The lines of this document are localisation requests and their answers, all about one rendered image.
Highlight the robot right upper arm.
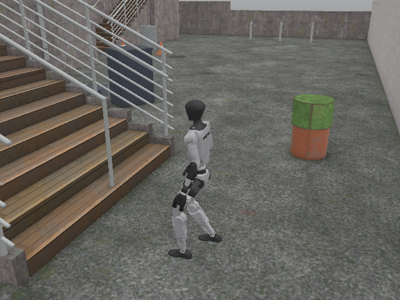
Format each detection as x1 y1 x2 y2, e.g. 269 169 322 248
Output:
202 121 213 150

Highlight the left robot hand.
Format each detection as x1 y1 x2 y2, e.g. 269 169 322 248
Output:
172 193 186 212

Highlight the robot left upper arm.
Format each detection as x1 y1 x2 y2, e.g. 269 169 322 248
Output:
184 131 201 169

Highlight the humanoid robot head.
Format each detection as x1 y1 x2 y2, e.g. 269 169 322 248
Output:
185 100 207 131

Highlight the robot left forearm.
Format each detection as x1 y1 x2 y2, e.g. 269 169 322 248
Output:
180 162 197 196

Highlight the humanoid robot torso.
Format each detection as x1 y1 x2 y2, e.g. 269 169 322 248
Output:
187 125 210 189

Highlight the right robot hand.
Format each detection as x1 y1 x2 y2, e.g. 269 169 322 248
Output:
182 165 189 176

